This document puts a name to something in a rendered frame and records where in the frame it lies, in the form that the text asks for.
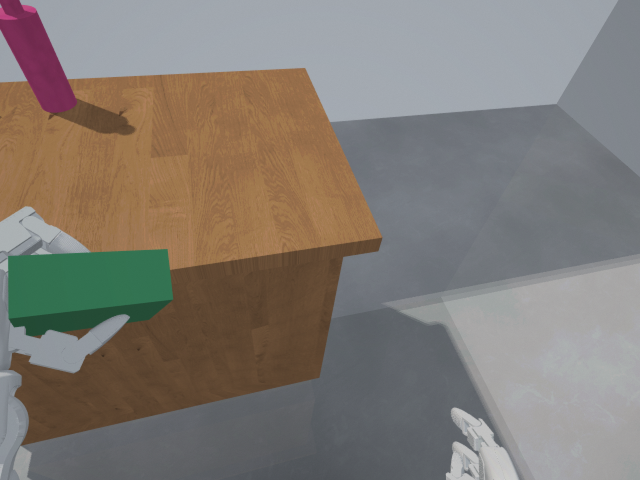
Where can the robot left hand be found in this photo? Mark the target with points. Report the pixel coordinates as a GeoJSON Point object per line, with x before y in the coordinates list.
{"type": "Point", "coordinates": [26, 233]}

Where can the sponge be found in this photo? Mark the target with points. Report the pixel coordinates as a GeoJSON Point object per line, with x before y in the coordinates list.
{"type": "Point", "coordinates": [74, 291]}

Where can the left robot forearm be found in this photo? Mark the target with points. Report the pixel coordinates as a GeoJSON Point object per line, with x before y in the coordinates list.
{"type": "Point", "coordinates": [14, 422]}

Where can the table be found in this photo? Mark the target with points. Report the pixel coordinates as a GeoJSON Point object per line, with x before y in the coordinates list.
{"type": "Point", "coordinates": [241, 177]}

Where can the robot right hand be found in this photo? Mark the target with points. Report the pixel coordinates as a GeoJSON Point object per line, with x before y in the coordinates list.
{"type": "Point", "coordinates": [493, 462]}

